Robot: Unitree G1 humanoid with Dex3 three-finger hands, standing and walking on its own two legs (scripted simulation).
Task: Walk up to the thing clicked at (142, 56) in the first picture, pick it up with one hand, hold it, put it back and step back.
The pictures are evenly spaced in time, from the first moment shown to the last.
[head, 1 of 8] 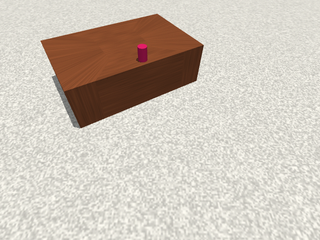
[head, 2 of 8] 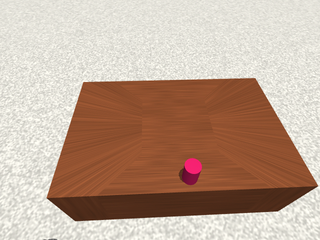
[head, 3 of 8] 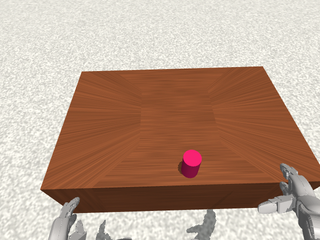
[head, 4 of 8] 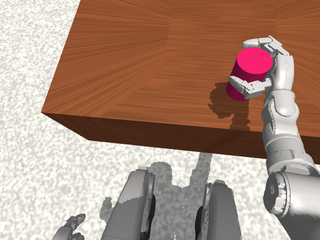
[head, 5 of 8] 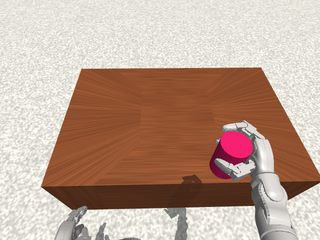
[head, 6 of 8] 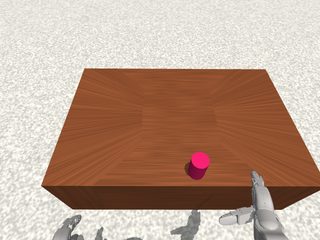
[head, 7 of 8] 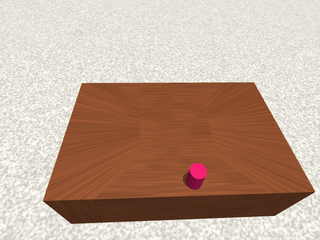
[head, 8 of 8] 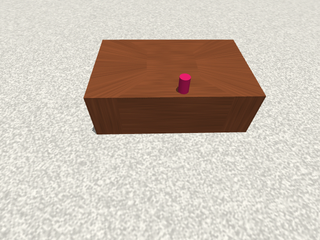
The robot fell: no
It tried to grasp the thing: yes
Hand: right
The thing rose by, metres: 0.33
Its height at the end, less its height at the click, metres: +0.00
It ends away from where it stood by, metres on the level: 0.03
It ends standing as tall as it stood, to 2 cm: yes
